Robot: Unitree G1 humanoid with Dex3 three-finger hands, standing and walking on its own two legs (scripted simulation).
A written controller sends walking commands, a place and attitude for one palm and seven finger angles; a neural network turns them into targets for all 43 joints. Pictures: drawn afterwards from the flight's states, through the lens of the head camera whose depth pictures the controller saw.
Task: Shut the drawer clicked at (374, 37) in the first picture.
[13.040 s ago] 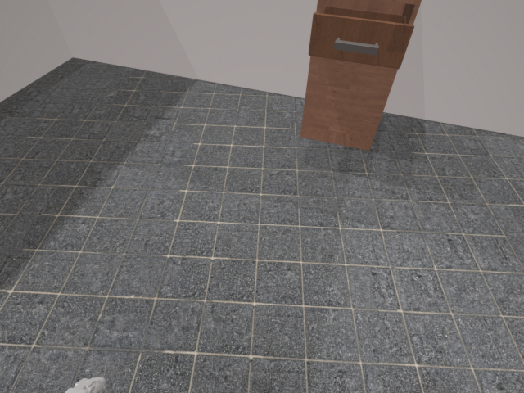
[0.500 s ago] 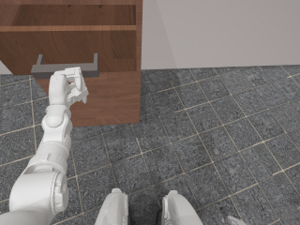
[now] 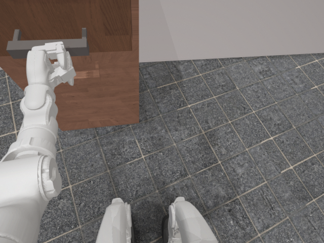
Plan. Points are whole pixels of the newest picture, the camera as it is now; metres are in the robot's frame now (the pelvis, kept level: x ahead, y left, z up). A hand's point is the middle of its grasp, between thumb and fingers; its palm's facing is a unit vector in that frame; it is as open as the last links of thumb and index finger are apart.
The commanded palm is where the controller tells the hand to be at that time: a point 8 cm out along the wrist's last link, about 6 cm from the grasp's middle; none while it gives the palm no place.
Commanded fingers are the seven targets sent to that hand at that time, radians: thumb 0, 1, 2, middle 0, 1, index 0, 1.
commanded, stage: push the drawer shut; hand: left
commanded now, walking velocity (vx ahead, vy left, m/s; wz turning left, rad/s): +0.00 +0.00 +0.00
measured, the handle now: (51, 40) +0.59 +0.23 +0.06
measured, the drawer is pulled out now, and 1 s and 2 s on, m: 0.04 0.00 0.00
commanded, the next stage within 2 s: pull the fist back off the drawer in 0.68 s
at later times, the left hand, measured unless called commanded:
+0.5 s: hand (68, 52) +0.56 +0.19 +0.06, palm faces +0.07 -1.00 -0.04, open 2.9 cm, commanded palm +0.59 +0.21 +0.06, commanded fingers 0.00 0.90 0.90 -1.40 -1.60 -1.40 -1.60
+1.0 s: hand (67, 50) +0.56 +0.19 +0.06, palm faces +0.07 -1.00 -0.04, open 3.2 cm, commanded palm +0.57 +0.20 +0.06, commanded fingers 0.00 0.90 0.90 -1.40 -1.60 -1.40 -1.60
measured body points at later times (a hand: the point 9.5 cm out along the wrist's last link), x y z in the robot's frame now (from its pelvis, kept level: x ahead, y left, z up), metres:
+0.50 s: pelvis +0.00 +0.01 -0.01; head +0.17 +0.05 +0.40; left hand +0.55 +0.25 +0.06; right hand -0.03 -0.25 -0.11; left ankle +0.05 +0.09 -0.62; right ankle +0.03 -0.10 -0.62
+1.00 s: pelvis -0.01 +0.01 -0.01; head +0.17 +0.05 +0.40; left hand +0.55 +0.25 +0.07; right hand -0.03 -0.25 -0.10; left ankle +0.05 +0.10 -0.62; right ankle +0.03 -0.10 -0.62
